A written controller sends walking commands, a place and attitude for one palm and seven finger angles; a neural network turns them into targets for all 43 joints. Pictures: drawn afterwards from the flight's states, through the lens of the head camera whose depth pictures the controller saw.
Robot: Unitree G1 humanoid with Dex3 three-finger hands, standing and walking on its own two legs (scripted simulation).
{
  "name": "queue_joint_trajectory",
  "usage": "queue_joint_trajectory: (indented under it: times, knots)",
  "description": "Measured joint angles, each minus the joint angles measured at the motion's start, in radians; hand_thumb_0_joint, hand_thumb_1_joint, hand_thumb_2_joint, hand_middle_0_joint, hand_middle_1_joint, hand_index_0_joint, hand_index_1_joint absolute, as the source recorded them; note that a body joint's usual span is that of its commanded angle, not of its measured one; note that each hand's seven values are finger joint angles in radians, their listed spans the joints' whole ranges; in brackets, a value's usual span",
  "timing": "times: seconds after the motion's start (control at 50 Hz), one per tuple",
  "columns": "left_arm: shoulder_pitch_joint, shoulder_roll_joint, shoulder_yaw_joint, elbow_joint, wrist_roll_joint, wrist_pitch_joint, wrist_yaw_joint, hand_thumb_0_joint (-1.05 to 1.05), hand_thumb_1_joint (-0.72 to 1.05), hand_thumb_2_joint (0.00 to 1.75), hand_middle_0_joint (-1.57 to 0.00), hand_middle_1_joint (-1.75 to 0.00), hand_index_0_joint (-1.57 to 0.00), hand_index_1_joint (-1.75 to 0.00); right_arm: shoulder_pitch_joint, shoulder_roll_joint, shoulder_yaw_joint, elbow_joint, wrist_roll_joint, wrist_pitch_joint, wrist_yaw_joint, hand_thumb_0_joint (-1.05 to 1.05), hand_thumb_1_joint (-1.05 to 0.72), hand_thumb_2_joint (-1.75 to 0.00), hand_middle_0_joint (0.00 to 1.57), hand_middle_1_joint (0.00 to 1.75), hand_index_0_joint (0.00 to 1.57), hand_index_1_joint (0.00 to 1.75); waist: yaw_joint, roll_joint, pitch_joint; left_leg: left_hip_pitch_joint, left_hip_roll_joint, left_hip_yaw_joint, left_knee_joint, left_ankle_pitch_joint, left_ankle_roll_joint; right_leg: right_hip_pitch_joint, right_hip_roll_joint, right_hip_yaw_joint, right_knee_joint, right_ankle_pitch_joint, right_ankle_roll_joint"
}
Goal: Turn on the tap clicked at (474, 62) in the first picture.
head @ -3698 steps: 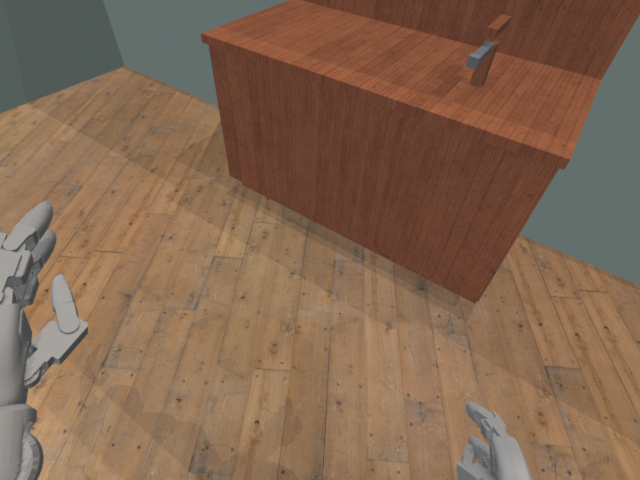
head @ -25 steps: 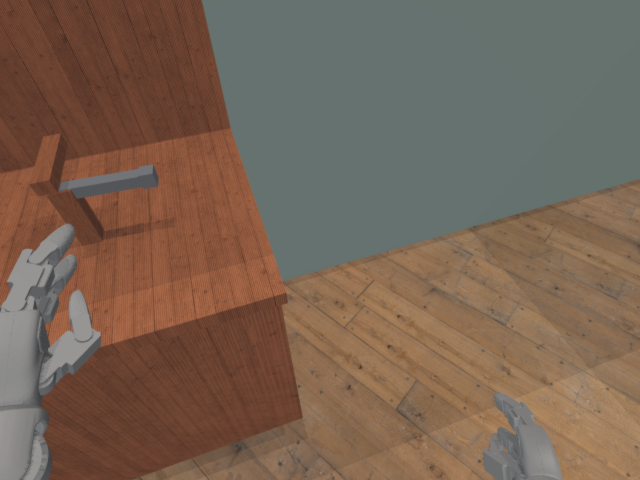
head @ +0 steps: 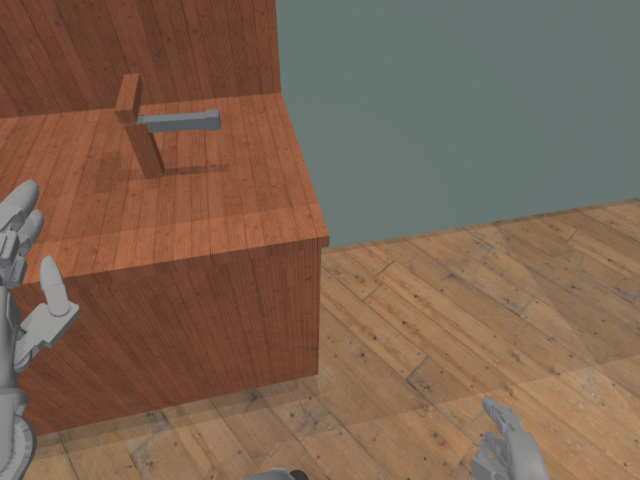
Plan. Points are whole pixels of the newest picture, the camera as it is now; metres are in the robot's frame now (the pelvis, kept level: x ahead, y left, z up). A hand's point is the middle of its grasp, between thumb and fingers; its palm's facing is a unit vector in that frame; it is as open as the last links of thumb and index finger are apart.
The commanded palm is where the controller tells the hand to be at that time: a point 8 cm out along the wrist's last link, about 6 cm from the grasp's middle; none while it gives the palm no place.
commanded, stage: step back with the hand held close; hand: left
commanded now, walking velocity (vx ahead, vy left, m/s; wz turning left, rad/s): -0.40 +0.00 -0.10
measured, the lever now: (213, 120) +0.71 +0.25 +0.08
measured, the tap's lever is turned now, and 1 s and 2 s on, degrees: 86 86 86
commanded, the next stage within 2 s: stop stepping back and stand still in 0.32 s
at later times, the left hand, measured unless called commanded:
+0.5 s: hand out of the picture +0.10 +0.23 +0.19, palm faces +0.29 -0.90 -0.32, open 7.4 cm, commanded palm +0.05 +0.28 +0.19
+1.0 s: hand out of the picture -0.01 +0.26 +0.19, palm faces +0.29 -0.88 -0.36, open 7.4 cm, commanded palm -0.05 +0.31 +0.19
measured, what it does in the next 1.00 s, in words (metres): walks backwards: left foot, then right foot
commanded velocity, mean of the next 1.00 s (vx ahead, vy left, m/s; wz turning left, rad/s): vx -0.01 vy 0.00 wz -0.02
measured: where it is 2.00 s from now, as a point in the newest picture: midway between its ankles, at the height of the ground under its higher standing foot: outside the picture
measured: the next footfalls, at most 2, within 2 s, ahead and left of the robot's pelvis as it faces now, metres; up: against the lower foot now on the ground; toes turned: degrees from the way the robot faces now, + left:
left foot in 0.16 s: +0.09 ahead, +0.10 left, +0.00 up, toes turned -1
right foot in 0.46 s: -0.17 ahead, -0.04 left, +0.00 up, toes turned -10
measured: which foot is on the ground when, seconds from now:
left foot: down 0.00-0.02, up 0.04-0.14, down 0.16-0.48, up 0.50-0.62, down 0.64-0.94, up 0.96-1.00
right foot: down 0.00-0.16, up 0.18-0.44, down 0.46-1.00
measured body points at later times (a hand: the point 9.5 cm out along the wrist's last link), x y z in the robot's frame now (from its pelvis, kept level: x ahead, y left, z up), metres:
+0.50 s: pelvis -0.15 +0.02 +0.00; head -0.14 +0.03 +0.45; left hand +0.08 +0.27 +0.20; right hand +0.02 -0.21 -0.08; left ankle +0.04 +0.10 -0.72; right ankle -0.25 -0.07 -0.73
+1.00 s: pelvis -0.25 +0.05 +0.01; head -0.27 +0.06 +0.46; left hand -0.03 +0.31 +0.21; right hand -0.13 -0.20 -0.07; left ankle -0.15 +0.13 -0.70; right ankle -0.26 -0.03 -0.73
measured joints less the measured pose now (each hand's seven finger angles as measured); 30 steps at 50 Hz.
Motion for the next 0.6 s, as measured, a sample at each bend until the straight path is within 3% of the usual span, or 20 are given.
queue_joint_trajectory:
  times: [0.06,0.12,0.16,0.22,0.28,0.32,0.38,0.46,0.52,0.56,0.6]
  knots:
    - [0.059,-0.001,0.002,-0.034,-0.01,-0.013,0.009,0.01,0.89,0.9,-0.21,-0.3,-0.21,-0.3,-0.009,0.001,-0.006,0.026,0.005,0.0,0.015,0.02,-0.9,-0.9,0.2,0.3,0.2,0.3,0.025,0.001,-0.004,-0.026,-0.002,-0.001,0.089,-0.109,-0.039,-0.017,-0.002,0.018,-0.006,0.025,0.004]
    - [0.091,-0.006,-0.017,-0.041,-0.009,-0.005,0.015,0.01,0.89,0.9,-0.21,-0.3,-0.21,-0.3,0.004,0.006,-0.006,0.051,0.004,0.006,0.015,0.02,-0.9,-0.9,0.2,0.3,0.2,0.3,0.041,-0.029,-0.039,0.025,-0.013,-0.006,0.164,-0.132,-0.053,-0.038,-0.02,0.051,0.0,0.04,0.019]
    - [0.057,-0.005,-0.031,-0.032,-0.009,0.003,0.015,0.01,0.89,0.9,-0.21,-0.3,-0.21,-0.3,0.017,-0.004,-0.001,0.047,0.004,0.0,0.004,0.02,-0.9,-0.9,0.2,0.3,0.2,0.3,0.032,-0.028,-0.062,0.074,0.001,-0.025,0.072,-0.05,-0.036,-0.072,-0.024,0.041,0.022,0.042,0.034]
    - [-0.052,-0.003,-0.026,0.028,-0.002,0.006,0.019,0.01,0.89,0.9,-0.21,-0.3,-0.21,-0.3,-0.022,0.003,-0.001,0.059,-0.002,-0.013,-0.01,0.02,-0.9,-0.9,0.2,0.3,0.2,0.3,0.031,-0.039,-0.017,0.049,-0.008,-0.017,0.075,0.027,0.007,-0.131,-0.006,0.061,0.186,-0.09,0.033]
    - [-0.071,-0.007,0.003,0.058,-0.004,0.017,0.013,0.01,0.89,0.9,-0.21,-0.3,-0.21,-0.3,-0.04,0.025,-0.005,0.052,-0.014,-0.03,0.004,0.02,-0.9,-0.9,0.2,0.3,0.2,0.3,0.017,-0.016,-0.013,0.034,0.02,-0.017,0.036,0.062,0.016,-0.147,0.044,0.05,0.389,-0.153,0.03]
    - [-0.05,-0.008,0.012,0.029,-0.012,0.026,0.013,0.01,0.89,0.9,-0.21,-0.3,-0.21,-0.3,-0.04,0.04,-0.005,0.048,-0.015,-0.042,0.017,0.02,-0.9,-0.9,0.2,0.3,0.2,0.3,0.018,-0.012,-0.023,0.027,0.038,-0.007,-0.01,0.103,0.011,-0.11,0.05,0.031,0.422,-0.184,0.025]
    - [-0.005,-0.01,0.004,-0.04,-0.028,0.027,0.016,0.01,0.89,0.9,-0.21,-0.3,-0.21,-0.3,-0.036,0.055,0.002,0.045,-0.015,-0.057,0.031,0.02,-0.9,-0.9,0.2,0.3,0.2,0.3,0.027,-0.018,-0.048,0.009,0.058,0.017,-0.085,0.168,0.003,0.001,0.038,-0.001,0.297,-0.239,0.011]
    - [0.018,0.015,-0.008,-0.086,-0.043,0.009,0.012,0.01,0.89,0.9,-0.21,-0.3,-0.21,-0.3,-0.052,0.066,0.013,0.044,-0.017,-0.061,0.04,0.01,-0.9,-0.9,0.2,0.3,0.2,0.3,0.033,-0.051,-0.075,-0.05,0.055,0.057,-0.148,0.22,-0.029,0.169,0.009,-0.013,-0.056,-0.205,-0.032]
    - [0.016,0.009,-0.039,-0.046,-0.035,-0.009,-0.001,0.01,0.89,0.9,-0.21,-0.3,-0.21,-0.3,-0.065,0.046,0.01,0.083,-0.013,-0.039,0.036,0.01,-0.9,-0.9,0.2,0.3,0.2,0.3,0.034,-0.013,-0.048,-0.08,0.066,0.027,-0.009,0.029,-0.069,0.17,0.03,-0.008,-0.088,-0.142,-0.042]
    - [0.051,0.029,-0.039,-0.028,-0.029,-0.002,-0.007,0.01,0.89,0.9,-0.21,-0.3,-0.21,-0.3,-0.027,0.043,0.012,0.099,-0.002,-0.021,0.031,0.01,-0.9,-0.9,0.2,0.3,0.2,0.3,0.034,-0.038,-0.074,-0.052,0.032,0.011,0.108,-0.051,-0.068,0.168,0.012,0.014,-0.086,-0.125,-0.035]
    - [0.088,0.044,-0.023,-0.013,-0.026,0.013,-0.009,0.01,0.89,0.9,-0.22,-0.3,-0.21,-0.3,0.02,0.033,0.017,0.096,0.007,-0.009,0.024,0.02,-0.9,-0.9,0.21,0.3,0.2,0.3,0.025,-0.061,-0.11,0.015,0.011,0.008,0.14,-0.038,-0.054,0.164,-0.002,0.031,-0.079,-0.123,-0.028]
